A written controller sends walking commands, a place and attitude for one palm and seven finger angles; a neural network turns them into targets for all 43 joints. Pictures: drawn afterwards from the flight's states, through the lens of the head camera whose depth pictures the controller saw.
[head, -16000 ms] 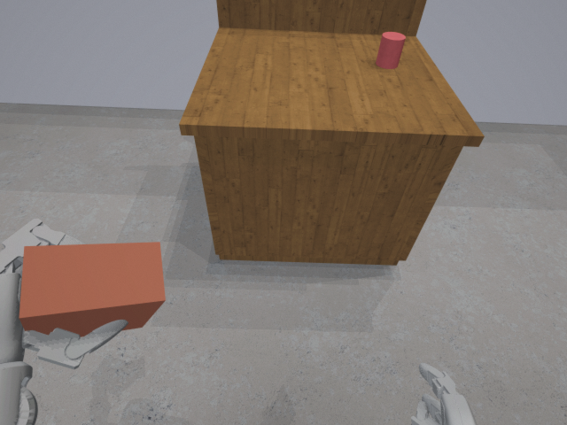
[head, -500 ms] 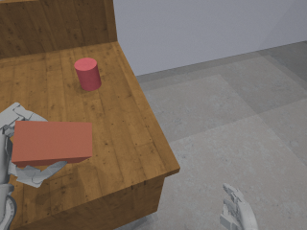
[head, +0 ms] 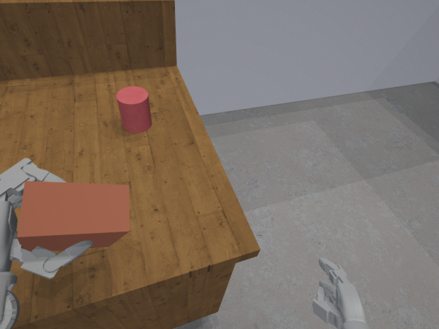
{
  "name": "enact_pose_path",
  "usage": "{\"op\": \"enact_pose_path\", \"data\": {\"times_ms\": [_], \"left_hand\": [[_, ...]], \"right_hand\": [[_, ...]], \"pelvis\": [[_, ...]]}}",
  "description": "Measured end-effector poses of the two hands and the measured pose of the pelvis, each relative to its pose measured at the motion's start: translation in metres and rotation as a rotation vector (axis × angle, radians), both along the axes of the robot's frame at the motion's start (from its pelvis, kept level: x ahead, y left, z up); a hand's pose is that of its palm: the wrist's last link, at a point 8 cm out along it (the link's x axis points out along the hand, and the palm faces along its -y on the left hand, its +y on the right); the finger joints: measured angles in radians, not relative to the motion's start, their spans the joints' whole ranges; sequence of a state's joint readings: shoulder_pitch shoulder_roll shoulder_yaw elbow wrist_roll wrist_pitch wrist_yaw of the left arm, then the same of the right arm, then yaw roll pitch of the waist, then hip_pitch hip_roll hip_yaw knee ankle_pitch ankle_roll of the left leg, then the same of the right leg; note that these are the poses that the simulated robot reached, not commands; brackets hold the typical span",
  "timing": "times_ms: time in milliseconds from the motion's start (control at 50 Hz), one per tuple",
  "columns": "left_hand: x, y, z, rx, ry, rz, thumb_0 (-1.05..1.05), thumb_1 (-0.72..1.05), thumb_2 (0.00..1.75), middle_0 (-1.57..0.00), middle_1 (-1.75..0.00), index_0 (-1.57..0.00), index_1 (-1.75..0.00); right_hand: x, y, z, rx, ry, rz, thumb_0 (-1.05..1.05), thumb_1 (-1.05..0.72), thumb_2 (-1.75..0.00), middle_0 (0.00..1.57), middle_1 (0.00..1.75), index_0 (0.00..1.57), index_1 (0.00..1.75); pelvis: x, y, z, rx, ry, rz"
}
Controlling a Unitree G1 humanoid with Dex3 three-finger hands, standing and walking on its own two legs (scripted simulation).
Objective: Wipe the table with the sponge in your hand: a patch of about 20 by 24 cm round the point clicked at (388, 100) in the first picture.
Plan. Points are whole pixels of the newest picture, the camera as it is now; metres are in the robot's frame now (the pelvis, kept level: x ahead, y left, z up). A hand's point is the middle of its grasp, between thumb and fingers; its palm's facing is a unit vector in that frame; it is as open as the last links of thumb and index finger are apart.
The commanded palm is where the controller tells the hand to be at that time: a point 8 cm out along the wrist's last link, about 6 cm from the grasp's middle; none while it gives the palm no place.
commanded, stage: come to a stop and stand still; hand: left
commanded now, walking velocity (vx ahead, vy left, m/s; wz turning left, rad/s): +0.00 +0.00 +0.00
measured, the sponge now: (89, 219) +0.23 +0.22 +0.13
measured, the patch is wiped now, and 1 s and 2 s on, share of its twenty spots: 0.00 0.00 0.00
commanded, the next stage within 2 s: look again from close up in 0.36 s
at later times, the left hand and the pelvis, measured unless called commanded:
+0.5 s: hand (37, 232) +0.19 +0.26 +0.15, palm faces +0.39 -0.85 -0.36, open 10.1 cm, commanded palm +0.14 +0.29 +0.17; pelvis -0.02 +0.01 +0.00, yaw +1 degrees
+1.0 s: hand (33, 194) +0.23 +0.27 +0.18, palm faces +0.44 -0.76 -0.47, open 10.1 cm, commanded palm +0.15 +0.28 +0.18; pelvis -0.01 -0.02 -0.01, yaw +2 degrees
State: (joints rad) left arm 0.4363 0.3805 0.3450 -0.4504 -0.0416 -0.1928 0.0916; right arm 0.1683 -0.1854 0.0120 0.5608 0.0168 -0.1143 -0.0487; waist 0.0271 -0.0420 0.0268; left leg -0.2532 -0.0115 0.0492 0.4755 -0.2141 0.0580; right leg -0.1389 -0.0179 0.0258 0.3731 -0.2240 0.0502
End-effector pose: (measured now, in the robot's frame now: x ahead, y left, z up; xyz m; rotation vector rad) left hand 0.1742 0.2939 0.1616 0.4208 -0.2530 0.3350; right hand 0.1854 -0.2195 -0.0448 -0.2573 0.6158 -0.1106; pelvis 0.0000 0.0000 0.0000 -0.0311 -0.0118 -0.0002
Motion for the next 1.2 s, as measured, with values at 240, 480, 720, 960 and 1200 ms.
{"op": "enact_pose_path", "data": {"times_ms": [240, 480, 720, 960, 1200], "left_hand": [[-0.017, 0.004, 0.014, 0.009, -0.07, 0.012, -0.01, -0.49, 1.03, -0.72, -1.33, -0.74, -1.33], [-0.021, 0.009, 0.0, 0.011, 0.003, 0.03, -0.01, -0.49, 1.03, -0.72, -1.33, -0.74, -1.33], [-0.02, 0.0, 0.015, 0.047, -0.047, 0.016, -0.01, -0.49, 1.03, -0.72, -1.33, -0.74, -1.32], [0.013, 0.021, 0.045, 0.124, -0.034, 0.122, -0.01, -0.49, 1.03, -0.72, -1.33, -0.74, -1.32], [-0.033, -0.03, 0.019, 0.304, 0.158, 0.084, -0.01, -0.49, 1.03, -0.73, -1.32, -0.74, -1.32]], "right_hand": [[-0.028, 0.011, -0.012, 0.001, 0.057, 0.018, 0.02, -0.9, -0.9, 0.2, 0.3, 0.21, 0.3], [-0.046, 0.007, -0.018, 0.011, 0.082, -0.008, 0.02, -0.9, -0.9, 0.2, 0.3, 0.21, 0.3], [-0.034, -0.002, -0.014, 0.007, 0.052, -0.005, 0.02, -0.9, -0.9, 0.2, 0.3, 0.2, 0.3], [-0.017, -0.007, -0.03, 0.025, 0.086, 0.126, 0.02, -0.9, -0.9, 0.2, 0.3, 0.21, 0.3], [0.003, -0.048, -0.036, -0.007, 0.069, 0.135, 0.02, -0.9, -0.9, 0.2, 0.3, 0.2, 0.3]], "pelvis": [[-0.015, 0.007, 0.0, -0.002, -0.014, 0.011], [-0.019, 0.008, 0.0, -0.004, -0.009, 0.016], [-0.016, 0.002, 0.0, -0.002, -0.008, 0.019], [-0.016, -0.019, -0.006, 0.026, -0.01, 0.035], [-0.017, -0.057, -0.013, 0.025, -0.005, 0.065]]}}
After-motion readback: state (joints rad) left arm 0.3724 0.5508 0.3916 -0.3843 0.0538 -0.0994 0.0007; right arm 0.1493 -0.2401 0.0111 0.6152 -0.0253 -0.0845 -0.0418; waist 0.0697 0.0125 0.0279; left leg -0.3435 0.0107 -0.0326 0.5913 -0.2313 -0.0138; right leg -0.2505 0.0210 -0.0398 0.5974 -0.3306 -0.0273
